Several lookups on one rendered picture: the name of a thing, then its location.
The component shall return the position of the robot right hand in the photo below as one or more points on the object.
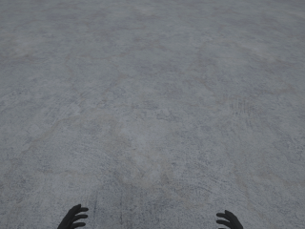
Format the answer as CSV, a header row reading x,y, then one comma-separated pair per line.
x,y
232,222

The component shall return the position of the robot left hand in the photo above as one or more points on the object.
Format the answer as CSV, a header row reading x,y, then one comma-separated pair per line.
x,y
69,219

